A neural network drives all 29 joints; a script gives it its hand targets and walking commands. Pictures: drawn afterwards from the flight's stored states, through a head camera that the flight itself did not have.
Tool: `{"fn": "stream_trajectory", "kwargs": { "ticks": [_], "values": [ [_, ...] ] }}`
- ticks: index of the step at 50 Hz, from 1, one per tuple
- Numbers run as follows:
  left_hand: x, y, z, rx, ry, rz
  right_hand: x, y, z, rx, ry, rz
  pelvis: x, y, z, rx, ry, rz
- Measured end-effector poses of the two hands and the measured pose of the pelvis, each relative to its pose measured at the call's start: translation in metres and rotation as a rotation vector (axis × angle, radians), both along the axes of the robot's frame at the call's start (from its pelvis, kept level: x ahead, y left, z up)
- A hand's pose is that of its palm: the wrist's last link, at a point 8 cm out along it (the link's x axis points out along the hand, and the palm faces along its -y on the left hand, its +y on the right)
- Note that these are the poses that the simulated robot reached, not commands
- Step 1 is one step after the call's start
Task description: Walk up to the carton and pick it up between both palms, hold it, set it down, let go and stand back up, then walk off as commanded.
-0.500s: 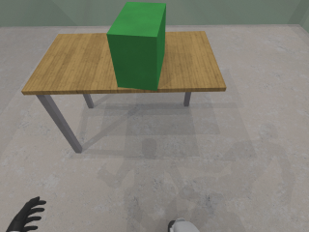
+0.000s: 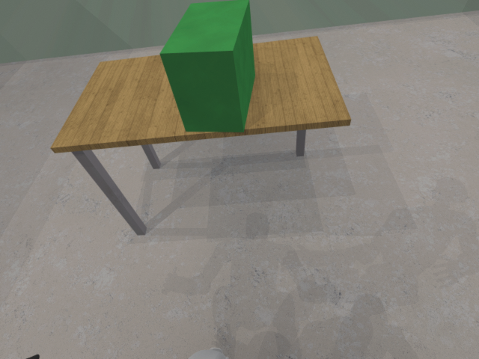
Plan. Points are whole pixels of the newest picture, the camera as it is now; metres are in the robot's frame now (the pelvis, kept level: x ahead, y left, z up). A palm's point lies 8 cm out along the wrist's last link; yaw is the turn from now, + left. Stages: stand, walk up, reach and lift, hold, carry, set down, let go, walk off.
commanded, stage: walk off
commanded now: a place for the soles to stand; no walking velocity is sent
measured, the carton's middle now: (216, 66) +0.92 +0.07 +0.01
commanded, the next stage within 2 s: stand in 1.48 s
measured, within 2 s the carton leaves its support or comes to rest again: neither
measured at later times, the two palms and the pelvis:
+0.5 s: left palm out of the picture +0.15 +0.38 -0.07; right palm out of the picture +0.12 -0.28 -0.09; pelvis +0.05 +0.05 -0.01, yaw +0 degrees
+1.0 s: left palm out of the picture +0.14 +0.40 -0.08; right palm out of the picture +0.11 -0.25 -0.07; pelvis +0.02 +0.07 -0.01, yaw +2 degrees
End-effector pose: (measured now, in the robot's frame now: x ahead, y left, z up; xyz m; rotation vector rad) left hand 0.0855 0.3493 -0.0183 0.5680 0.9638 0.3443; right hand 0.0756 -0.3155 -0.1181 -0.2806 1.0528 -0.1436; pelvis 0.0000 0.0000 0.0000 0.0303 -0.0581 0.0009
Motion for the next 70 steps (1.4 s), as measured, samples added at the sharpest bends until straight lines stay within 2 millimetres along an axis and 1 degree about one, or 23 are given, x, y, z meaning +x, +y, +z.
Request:
{"fn": "stream_trajectory", "kwargs": {
  "ticks": [2,5,8,11,13,15,19,23,26,29,33,35,37,38,40,43,47,51,53,56,60,70],
  "values": [
    [0.005,0.005,0.001,0.005,0.007,0.002,0.006,0.005,-0.003,0.006,0.009,0.003,0.006,0.004,0.000,-0.001,0.009,0.003],
    [0.014,0.013,-0.006,-0.006,0.022,0.003,0.015,0.013,-0.002,-0.004,0.022,0.006,0.016,0.013,-0.002,-0.008,0.024,0.005],
    [0.024,0.023,-0.021,-0.037,0.037,0.003,0.024,0.020,0.005,-0.035,0.031,0.010,0.026,0.024,-0.005,-0.023,0.039,0.006],
    [0.038,0.033,-0.046,-0.078,0.027,0.001,0.028,0.026,0.008,-0.080,0.036,0.019,0.036,0.037,-0.015,-0.028,0.037,0.013],
    [0.051,0.031,-0.054,-0.113,0.005,-0.010,0.029,0.030,0.017,-0.100,0.036,0.016,0.041,0.042,-0.015,-0.031,0.030,0.015],
    [0.061,0.031,-0.058,-0.137,-0.005,-0.025,0.033,0.031,0.027,-0.120,0.023,0.012,0.046,0.046,-0.012,-0.039,0.033,0.008],
    [0.071,0.033,-0.062,-0.155,-0.008,-0.034,0.038,0.034,0.035,-0.138,0.020,0.007,0.050,0.051,-0.010,-0.053,0.040,0.001],
    [0.071,0.034,-0.058,-0.142,-0.011,-0.033,0.039,0.035,0.032,-0.127,0.021,0.006,0.050,0.050,-0.010,-0.051,0.040,0.001],
    [0.069,0.031,-0.054,-0.126,-0.019,-0.032,0.045,0.032,0.026,-0.114,0.002,0.007,0.047,0.046,-0.011,-0.046,0.032,0.003],
    [0.064,0.034,-0.046,-0.113,-0.035,-0.023,0.050,0.035,0.026,-0.102,-0.012,0.014,0.045,0.047,-0.009,-0.034,0.018,0.011],
    [0.055,0.047,-0.042,-0.102,-0.039,-0.009,0.049,0.047,0.022,-0.093,-0.008,0.032,0.039,0.058,-0.009,-0.027,0.026,0.030],
    [0.049,0.056,-0.045,-0.107,-0.032,-0.005,0.045,0.056,0.021,-0.095,0.000,0.037,0.035,0.066,-0.011,-0.035,0.034,0.036],
    [0.047,0.065,-0.054,-0.120,-0.032,0.000,0.039,0.066,0.019,-0.104,0.003,0.043,0.031,0.076,-0.016,-0.045,0.034,0.041],
    [0.047,0.067,-0.057,-0.130,-0.036,0.004,0.035,0.071,0.019,-0.104,0.005,0.038,0.030,0.079,-0.016,-0.044,0.023,0.042],
    [0.050,0.068,-0.059,-0.152,-0.044,0.003,0.031,0.076,0.028,-0.110,-0.005,0.022,0.030,0.082,-0.012,-0.053,0.022,0.037],
    [0.055,0.066,-0.062,-0.180,-0.054,-0.007,0.031,0.074,0.043,-0.140,-0.024,0.021,0.029,0.083,-0.007,-0.061,0.033,0.032],
    [0.054,0.060,-0.066,-0.200,-0.057,-0.013,0.030,0.069,0.050,-0.156,-0.032,0.023,0.027,0.080,-0.006,-0.058,0.033,0.029],
    [0.052,0.051,-0.064,-0.192,-0.074,-0.020,0.031,0.061,0.048,-0.149,-0.051,0.025,0.023,0.071,-0.007,-0.046,0.028,0.030],
    [0.050,0.048,-0.059,-0.184,-0.082,-0.026,0.034,0.058,0.045,-0.137,-0.067,0.028,0.020,0.067,-0.007,-0.043,0.023,0.030],
    [0.049,0.049,-0.049,-0.170,-0.092,-0.032,0.034,0.060,0.041,-0.116,-0.079,0.027,0.018,0.067,-0.006,-0.040,0.023,0.031],
    [0.050,0.053,-0.043,-0.159,-0.099,-0.040,0.031,0.065,0.035,-0.099,-0.079,0.025,0.015,0.069,-0.006,-0.045,0.021,0.030],
    [0.059,0.049,-0.045,-0.164,-0.085,-0.042,0.039,0.062,0.034,-0.100,-0.066,0.025,0.025,0.066,-0.006,-0.044,0.034,0.029]
  ]
}}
